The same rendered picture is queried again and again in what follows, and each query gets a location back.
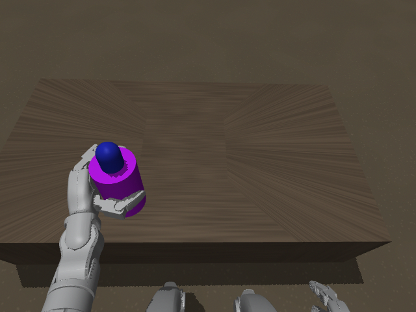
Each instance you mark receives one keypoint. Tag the left robot arm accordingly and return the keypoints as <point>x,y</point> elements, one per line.
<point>74,284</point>

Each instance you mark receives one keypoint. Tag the bottle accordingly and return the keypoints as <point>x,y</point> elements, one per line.
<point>115,173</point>

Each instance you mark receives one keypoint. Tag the left robot hand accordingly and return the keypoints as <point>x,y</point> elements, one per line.
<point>84,196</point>

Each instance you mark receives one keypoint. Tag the right robot hand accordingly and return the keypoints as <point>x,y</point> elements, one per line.
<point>328,297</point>

